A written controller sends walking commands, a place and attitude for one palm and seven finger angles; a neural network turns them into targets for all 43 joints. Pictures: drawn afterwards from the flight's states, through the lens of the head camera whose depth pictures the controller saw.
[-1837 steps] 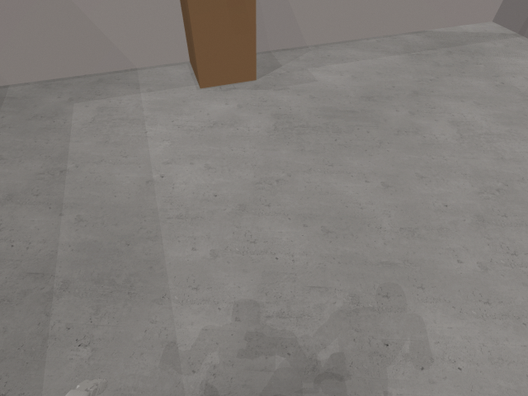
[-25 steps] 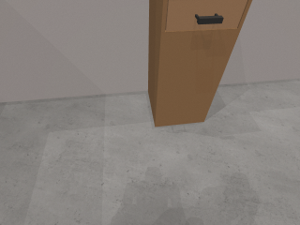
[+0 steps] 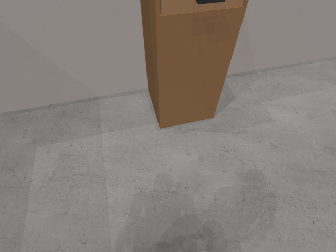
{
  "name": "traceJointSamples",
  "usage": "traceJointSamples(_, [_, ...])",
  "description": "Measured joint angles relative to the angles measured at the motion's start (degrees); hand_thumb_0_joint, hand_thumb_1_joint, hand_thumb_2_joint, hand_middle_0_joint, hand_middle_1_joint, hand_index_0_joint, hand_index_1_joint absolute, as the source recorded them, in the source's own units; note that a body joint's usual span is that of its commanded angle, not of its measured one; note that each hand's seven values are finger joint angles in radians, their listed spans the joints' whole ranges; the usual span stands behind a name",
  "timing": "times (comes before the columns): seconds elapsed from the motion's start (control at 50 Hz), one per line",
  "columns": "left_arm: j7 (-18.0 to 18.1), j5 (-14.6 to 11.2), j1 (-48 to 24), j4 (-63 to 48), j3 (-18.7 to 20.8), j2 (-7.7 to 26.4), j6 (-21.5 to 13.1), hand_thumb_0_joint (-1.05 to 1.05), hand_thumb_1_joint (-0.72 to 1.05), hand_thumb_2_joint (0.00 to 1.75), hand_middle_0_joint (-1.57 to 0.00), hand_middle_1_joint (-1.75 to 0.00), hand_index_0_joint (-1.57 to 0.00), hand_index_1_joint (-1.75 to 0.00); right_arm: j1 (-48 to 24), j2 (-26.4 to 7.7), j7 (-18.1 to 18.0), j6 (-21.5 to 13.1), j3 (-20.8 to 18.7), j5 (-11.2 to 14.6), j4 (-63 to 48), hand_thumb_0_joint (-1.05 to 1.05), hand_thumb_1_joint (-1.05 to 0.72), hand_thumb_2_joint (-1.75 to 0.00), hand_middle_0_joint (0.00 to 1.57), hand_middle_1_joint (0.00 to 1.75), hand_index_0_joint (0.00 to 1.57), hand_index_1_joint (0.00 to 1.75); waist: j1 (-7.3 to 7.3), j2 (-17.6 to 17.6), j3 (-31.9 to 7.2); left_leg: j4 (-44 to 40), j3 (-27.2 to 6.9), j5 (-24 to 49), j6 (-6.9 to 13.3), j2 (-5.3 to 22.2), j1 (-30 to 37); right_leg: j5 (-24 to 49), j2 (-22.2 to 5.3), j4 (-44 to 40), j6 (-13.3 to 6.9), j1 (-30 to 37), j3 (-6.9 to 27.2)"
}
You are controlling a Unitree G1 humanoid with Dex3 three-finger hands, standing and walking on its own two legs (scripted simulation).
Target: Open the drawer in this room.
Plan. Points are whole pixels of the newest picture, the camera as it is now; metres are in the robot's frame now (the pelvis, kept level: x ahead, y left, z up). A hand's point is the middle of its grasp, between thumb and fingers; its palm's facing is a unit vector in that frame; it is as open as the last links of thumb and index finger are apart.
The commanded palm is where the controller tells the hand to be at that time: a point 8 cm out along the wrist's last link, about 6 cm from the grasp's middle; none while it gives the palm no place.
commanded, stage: walk to a spot facing it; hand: left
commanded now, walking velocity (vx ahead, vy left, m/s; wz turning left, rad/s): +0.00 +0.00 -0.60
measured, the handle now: out of the picture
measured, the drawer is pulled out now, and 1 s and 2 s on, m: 0.00 0.00 0.00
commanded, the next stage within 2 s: none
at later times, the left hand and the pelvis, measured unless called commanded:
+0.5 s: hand out of the picture +0.07 +0.18 -0.16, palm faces -0.16 -0.96 -0.24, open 7.4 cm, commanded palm none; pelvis -0.02 -0.01 +0.01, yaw -15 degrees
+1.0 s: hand (112, 235) +0.17 +0.17 -0.16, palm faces -0.54 -0.81 -0.20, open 7.4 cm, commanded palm none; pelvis -0.02 +0.05 +0.01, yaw -34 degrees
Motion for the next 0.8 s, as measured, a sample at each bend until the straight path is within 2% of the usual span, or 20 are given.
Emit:
traceJointSamples(0.04, [-0.2, 0.1, -0.7, -1.3, 0.5, 0.4, 0.1, 0.01, 0.90, 0.90, -0.20, -0.30, -0.20, -0.30, -0.6, -0.6, 0.3, 0.1, -0.4, -0.3, -0.8, 0.01, -0.91, -0.90, 0.20, 0.30, 0.20, 0.30, -0.08, 1.1, 0.4, 1.1, 0.8, -0.3, -0.5, 1.1, -0.3, -1.7, 0.0, 2.2, 0.1, -1.2, -1.3])
traceJointSamples(0.08, [-0.5, 0.1, -0.8, -2.8, 0.8, 0.8, -0.5, 0.01, 0.90, 0.90, -0.19, -0.30, -0.20, -0.30, -0.9, -1.4, 0.6, 0.5, -0.7, -0.4, -1.3, 0.01, -0.91, -0.90, 0.20, 0.30, 0.20, 0.30, 0.08, 2.4, 0.3, 3.5, 1.4, -1.3, -1.4, 2.6, -1.1, 2.0, 0.2, -2.3, 0.2, 0.0, -2.6])
traceJointSamples(0.1, [-0.5, 0.1, -0.6, -3.7, 0.9, 1.2, -1.1, 0.01, 0.90, 0.90, -0.19, -0.30, -0.20, -0.30, -0.9, -1.7, 0.8, 0.9, -0.7, -0.3, -1.7, 0.01, -0.91, -0.90, 0.20, 0.30, 0.20, 0.30, 0.26, 2.6, -0.2, 5.8, 1.6, -2.4, -1.9, 3.3, -2.2, 5.1, 0.4, -6.1, -0.7, 1.1, -2.7])
traceJointSamples(0.12, [-0.3, 0.2, -0.8, -4.1, 0.9, 1.4, -1.6, 0.01, 0.90, 0.90, -0.19, -0.30, -0.20, -0.30, -1.3, -2.1, 0.9, 1.4, -0.9, -0.1, -2.0, 0.01, -0.91, -0.90, 0.20, 0.30, 0.20, 0.30, 0.40, 3.2, -0.2, 10.0, 0.1, -6.4, -2.4, 3.7, -4.1, 5.3, 1.0, -5.5, -2.1, 0.4, -2.8])
traceJointSamples(0.16, [0.2, -0.1, -1.6, -4.8, 0.8, 1.4, -2.1, 0.01, 0.90, 0.90, -0.19, -0.30, -0.20, -0.30, -2.6, -3.0, 1.0, 2.7, -1.0, 0.1, -2.7, 0.01, -0.91, -0.90, 0.20, 0.30, 0.20, 0.30, 0.65, 4.0, 0.4, 20.5, -5.9, -12.0, -2.7, 1.9, -8.5, 4.9, 2.0, -4.9, -3.9, 0.0, -2.7])
traceJointSamples(0.22, [0.5, -0.3, -2.0, -5.6, 0.7, 1.4, -2.0, 0.01, 0.90, 0.90, -0.19, -0.30, -0.20, -0.30, -5.0, -3.8, 1.1, 3.2, -0.9, 0.0, -4.1, 0.01, -0.91, -0.90, 0.20, 0.30, 0.20, 0.30, 1.12, 3.6, 1.0, 30.6, -10.5, -9.6, -3.0, -0.7, -13.0, 7.4, 3.2, -8.5, -4.4, 0.8, -0.9])
traceJointSamples(0.28, [0.2, -0.4, -2.0, -6.1, 0.4, 1.8, -2.0, 0.01, 0.90, 0.90, -0.20, -0.30, -0.20, -0.30, -6.8, -4.3, 1.4, 2.7, -0.6, -0.1, -5.7, 0.01, -0.91, -0.90, 0.20, 0.30, 0.20, 0.30, 1.17, 2.6, 0.8, 32.1, -12.4, -6.4, -3.7, -1.9, -14.6, 10.3, 4.1, -12.5, -4.6, 1.6, 1.0])
traceJointSamples(0.38, [-0.4, -0.4, -1.5, -7.3, 0.1, 2.4, -2.1, 0.01, 0.90, 0.90, -0.20, -0.30, -0.21, -0.30, -8.4, -5.3, 1.3, 2.6, -0.2, 0.0, -7.5, 0.01, -0.91, -0.90, 0.20, 0.30, 0.20, 0.30, 1.60, 1.6, -0.3, 29.1, -14.7, -5.3, -4.3, -2.7, -14.0, 13.0, 5.6, -15.9, -4.4, 1.9, 4.0])
traceJointSamples(0.46, [-0.6, -0.2, -1.4, -8.1, 0.0, 3.1, -1.8, 0.01, 0.90, 0.90, -0.20, -0.30, -0.21, -0.30, -9.0, -5.8, 1.1, 2.4, 0.2, 0.2, -8.5, 0.01, -0.91, -0.90, 0.20, 0.30, 0.20, 0.30, 2.08, 0.8, -0.7, 23.5, -15.5, -6.7, -4.2, -3.3, -11.7, 14.0, 6.5, -16.6, -3.9, 1.4, 6.2])
traceJointSamples(0.54, [-0.7, 0.0, -1.5, -8.6, 0.2, 4.3, -1.3, 0.01, 0.90, 0.90, -0.20, -0.30, -0.21, -0.30, -9.0, -5.8, 1.0, 2.0, 0.6, 0.6, -9.5, 0.01, -0.91, -0.90, 0.20, 0.30, 0.20, 0.30, 2.57, -0.3, -0.9, 15.4, -15.6, -8.4, -3.4, -4.5, -8.3, 14.9, 7.2, -16.4, -2.7, 0.3, 8.6])
traceJointSamples(0.6, [-0.7, -0.2, -1.6, -8.6, 0.4, 5.4, -0.6, 0.01, 0.90, 0.90, -0.20, -0.30, -0.21, -0.30, -8.1, -5.4, 0.9, 1.0, 1.2, 1.0, -10.4, 0.01, -0.91, -0.90, 0.20, 0.30, 0.20, 0.30, 2.23, -1.1, -1.3, 4.0, -15.2, -4.9, -2.6, -5.4, -3.5, 14.9, 7.9, -15.0, -1.2, -1.4, 10.5])
traceJointSamples(0.62, [-0.8, -0.4, -1.6, -8.7, 0.5, 5.9, -0.2, 0.01, 0.90, 0.90, -0.20, -0.30, -0.21, -0.30, -7.5, -5.1, 0.8, 0.4, 1.4, 1.0, -10.7, 0.01, -0.91, -0.90, 0.20, 0.30, 0.20, 0.30, 1.85, -1.6, -1.5, 0.6, -14.8, -2.2, -1.5, -5.5, -2.4, 14.4, 8.0, -13.5, -0.7, -2.3, 11.1])
traceJointSamples(0.64, [-0.9, -0.5, -2.1, -8.5, 0.8, 6.5, 0.2, 0.01, 0.90, 0.90, -0.20, -0.30, -0.21, -0.30, -6.9, -4.6, 0.8, 0.1, 1.6, 0.8, -10.9, 0.01, -0.91, -0.90, 0.20, 0.30, 0.20, 0.30, 1.76, -2.4, -1.1, 0.7, -14.0, -1.0, -0.4, -5.8, -2.2, 9.6, 7.9, -10.0, -0.3, -3.6, 11.4])
traceJointSamples(0.66, [-1.0, -0.4, -2.4, -8.3, 1.0, 6.8, 0.6, 0.01, 0.90, 0.90, -0.20, -0.30, -0.21, -0.30, -6.1, -4.3, 0.8, 0.1, 1.9, 0.5, -11.0, 0.01, -0.91, -0.90, 0.20, 0.30, 0.20, 0.30, 1.72, -2.6, -0.9, 1.0, -13.2, -0.9, 0.5, -5.6, -2.0, 4.6, 7.9, -4.8, 0.4, -5.3, 10.6])
traceJointSamples(0.7, [-1.4, 0.0, -3.0, -8.1, 1.3, 7.3, 1.0, 0.01, 0.90, 0.90, -0.20, -0.30, -0.20, -0.30, -4.4, -3.9, 0.9, 0.3, 2.3, 0.2, -10.8, 0.01, -0.91, -0.90, 0.20, 0.30, 0.20, 0.30, 1.35, -2.1, -0.6, 0.1, -12.2, -0.8, 1.2, -4.4, -0.9, 0.1, 7.6, 6.7, 1.6, -8.7, 8.0])
traceJointSamples(0.74, [-2.0, 0.1, -3.3, -8.3, 1.6, 7.8, 0.9, 0.01, 0.90, 0.90, -0.20, -0.30, -0.20, -0.30, -2.6, -3.4, 0.8, 0.5, 2.5, 0.0, -10.2, 0.01, -0.91, -0.90, 0.20, 0.30, 0.20, 0.30, 1.19, -1.6, -0.5, -1.9, -11.1, -0.1, 1.5, -3.5, 0.5, 0.6, 6.2, 15.8, 2.6, -11.0, 5.9])
traceJointSamples(0.8, [-2.3, 0.0, -3.6, -8.6, 1.9, 8.1, 0.9, 0.01, 0.90, 0.90, -0.19, -0.30, -0.20, -0.30, -0.3, -2.9, 0.8, 0.4, 2.4, -0.1, -9.2, 0.01, -0.91, -0.90, 0.20, 0.30, 0.20, 0.30, 0.86, -1.0, -0.5, -4.1, -9.1, 0.9, 1.7, -2.4, 1.9, 2.5, 3.7, 21.9, 3.8, -12.0, 4.4])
